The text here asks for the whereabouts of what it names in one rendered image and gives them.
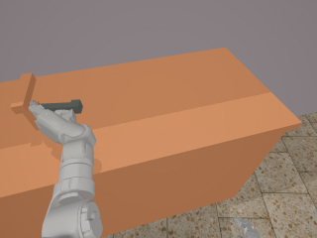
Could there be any left robot forearm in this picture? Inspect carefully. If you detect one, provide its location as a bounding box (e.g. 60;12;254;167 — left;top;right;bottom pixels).
42;121;96;238

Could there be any left robot hand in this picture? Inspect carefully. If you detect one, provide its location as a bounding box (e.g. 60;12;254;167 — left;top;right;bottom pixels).
28;100;76;144

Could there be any right robot hand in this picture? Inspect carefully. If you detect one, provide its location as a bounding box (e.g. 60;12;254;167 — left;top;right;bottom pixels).
234;216;262;238

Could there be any tap lever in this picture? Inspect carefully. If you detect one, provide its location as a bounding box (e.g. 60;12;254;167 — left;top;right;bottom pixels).
38;99;83;114

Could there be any robot left upper arm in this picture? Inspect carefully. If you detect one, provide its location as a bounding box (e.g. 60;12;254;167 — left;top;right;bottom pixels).
42;199;103;238

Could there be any counter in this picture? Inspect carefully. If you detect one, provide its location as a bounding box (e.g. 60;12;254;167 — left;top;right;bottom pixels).
0;47;302;238

